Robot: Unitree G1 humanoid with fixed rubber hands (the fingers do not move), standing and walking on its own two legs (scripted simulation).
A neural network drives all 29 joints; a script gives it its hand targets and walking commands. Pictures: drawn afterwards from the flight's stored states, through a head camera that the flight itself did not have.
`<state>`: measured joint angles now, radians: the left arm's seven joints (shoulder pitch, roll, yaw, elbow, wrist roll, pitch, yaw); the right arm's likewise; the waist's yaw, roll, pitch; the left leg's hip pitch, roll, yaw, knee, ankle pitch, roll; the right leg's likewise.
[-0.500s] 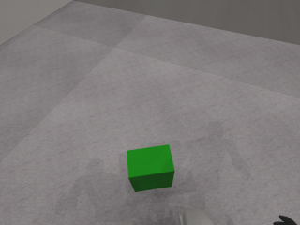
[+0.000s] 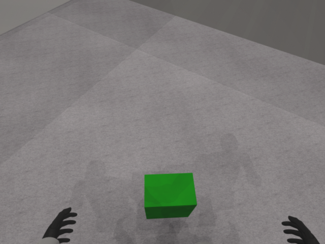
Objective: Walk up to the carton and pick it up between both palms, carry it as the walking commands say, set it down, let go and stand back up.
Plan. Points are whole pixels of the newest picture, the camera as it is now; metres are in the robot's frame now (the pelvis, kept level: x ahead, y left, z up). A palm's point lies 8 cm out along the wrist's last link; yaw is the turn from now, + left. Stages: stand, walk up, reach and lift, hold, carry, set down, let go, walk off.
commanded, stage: walk up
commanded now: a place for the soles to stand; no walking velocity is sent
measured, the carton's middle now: (168, 197) +0.37 -0.03 -0.62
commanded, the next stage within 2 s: none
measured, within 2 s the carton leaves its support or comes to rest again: neither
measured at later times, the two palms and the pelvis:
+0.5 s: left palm out of the picture +0.07 +0.30 -0.09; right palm out of the picture +0.08 -0.31 -0.09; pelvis -0.04 +0.00 +0.01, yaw +2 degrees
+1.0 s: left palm out of the picture +0.04 +0.29 -0.10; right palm out of the picture +0.08 -0.33 -0.09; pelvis -0.03 -0.03 +0.01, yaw +3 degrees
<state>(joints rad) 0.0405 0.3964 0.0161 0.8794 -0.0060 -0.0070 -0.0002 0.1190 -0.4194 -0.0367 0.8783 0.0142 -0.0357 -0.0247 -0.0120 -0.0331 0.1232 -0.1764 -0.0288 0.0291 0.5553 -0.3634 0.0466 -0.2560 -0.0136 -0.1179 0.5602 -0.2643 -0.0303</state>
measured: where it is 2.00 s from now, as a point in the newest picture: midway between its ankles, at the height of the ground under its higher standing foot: outside the picture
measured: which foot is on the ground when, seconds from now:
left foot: down 0.00-1.00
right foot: down 0.00-1.00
